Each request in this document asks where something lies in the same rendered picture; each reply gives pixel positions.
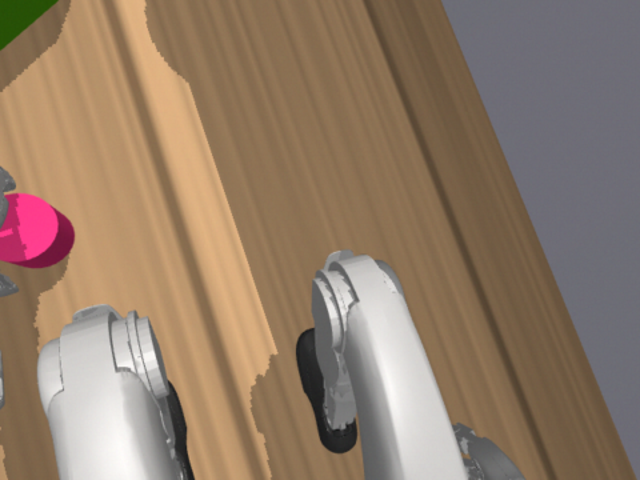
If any right robot hand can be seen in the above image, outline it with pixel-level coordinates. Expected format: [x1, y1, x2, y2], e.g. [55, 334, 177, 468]
[452, 423, 526, 480]

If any right robot foot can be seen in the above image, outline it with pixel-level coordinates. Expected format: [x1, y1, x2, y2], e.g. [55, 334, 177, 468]
[296, 328, 357, 454]

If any left robot hand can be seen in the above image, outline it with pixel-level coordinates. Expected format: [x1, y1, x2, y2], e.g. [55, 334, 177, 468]
[0, 166, 19, 297]

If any left robot foot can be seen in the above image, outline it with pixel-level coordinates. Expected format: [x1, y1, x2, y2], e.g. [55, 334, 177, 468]
[166, 380, 195, 480]

